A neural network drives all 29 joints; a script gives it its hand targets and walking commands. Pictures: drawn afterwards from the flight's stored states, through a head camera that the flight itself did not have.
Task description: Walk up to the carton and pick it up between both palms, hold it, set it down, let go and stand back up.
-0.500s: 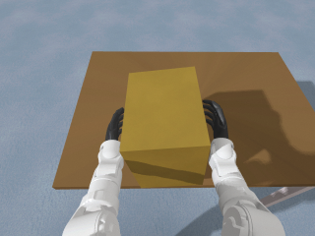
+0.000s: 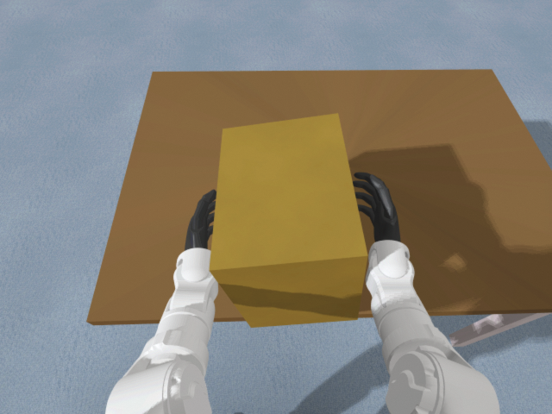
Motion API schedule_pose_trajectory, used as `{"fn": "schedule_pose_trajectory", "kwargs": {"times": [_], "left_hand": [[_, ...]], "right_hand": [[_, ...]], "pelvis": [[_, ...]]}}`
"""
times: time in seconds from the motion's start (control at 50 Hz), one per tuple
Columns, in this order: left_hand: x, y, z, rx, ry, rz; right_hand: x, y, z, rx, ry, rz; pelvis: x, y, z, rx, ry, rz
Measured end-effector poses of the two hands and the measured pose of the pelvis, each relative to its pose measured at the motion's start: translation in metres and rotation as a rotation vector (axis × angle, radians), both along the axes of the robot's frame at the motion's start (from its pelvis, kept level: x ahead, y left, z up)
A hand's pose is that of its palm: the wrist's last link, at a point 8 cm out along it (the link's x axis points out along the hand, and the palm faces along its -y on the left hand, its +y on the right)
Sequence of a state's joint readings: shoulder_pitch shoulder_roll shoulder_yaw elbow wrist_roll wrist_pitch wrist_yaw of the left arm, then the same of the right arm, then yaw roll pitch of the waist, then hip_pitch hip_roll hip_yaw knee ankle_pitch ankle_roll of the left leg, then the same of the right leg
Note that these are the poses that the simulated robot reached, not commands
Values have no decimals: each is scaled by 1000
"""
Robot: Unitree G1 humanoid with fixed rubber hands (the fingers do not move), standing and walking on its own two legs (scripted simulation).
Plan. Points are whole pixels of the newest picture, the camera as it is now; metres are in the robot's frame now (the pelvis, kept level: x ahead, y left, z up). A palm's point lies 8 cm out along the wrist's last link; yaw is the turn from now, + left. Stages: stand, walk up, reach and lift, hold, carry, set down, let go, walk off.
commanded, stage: set down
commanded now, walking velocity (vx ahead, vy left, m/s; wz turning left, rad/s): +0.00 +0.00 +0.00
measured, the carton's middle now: (291, 227) +0.42 +0.00 -0.04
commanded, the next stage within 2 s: none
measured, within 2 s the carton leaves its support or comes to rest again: rests again in 1.92 s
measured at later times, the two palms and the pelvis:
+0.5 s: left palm (200, 243) +0.37 +0.14 -0.01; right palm (383, 232) +0.39 -0.14 +0.01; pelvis -0.01 +0.00 +0.00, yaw +0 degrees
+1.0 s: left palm (203, 245) +0.37 +0.14 -0.02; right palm (386, 238) +0.38 -0.14 +0.01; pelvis -0.01 +0.00 +0.00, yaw +0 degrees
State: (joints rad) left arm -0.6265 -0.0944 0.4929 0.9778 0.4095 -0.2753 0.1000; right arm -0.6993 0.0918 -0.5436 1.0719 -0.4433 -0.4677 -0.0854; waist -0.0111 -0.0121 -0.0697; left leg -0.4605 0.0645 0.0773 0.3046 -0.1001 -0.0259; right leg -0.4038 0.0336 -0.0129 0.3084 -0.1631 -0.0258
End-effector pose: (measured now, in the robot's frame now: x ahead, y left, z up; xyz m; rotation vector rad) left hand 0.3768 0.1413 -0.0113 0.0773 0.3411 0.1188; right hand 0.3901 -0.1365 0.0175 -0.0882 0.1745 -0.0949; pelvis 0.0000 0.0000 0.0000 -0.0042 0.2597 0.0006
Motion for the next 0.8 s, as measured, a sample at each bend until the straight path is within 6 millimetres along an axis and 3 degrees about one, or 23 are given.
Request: {"fn": "schedule_pose_trajectory", "kwargs": {"times": [0.8], "left_hand": [[-3,-4,-5,10,-39,-3]], "right_hand": [[-8,-4,-9,-18,-2,-6]], "pelvis": [[-5,4,-2,-3,22,3]]}}
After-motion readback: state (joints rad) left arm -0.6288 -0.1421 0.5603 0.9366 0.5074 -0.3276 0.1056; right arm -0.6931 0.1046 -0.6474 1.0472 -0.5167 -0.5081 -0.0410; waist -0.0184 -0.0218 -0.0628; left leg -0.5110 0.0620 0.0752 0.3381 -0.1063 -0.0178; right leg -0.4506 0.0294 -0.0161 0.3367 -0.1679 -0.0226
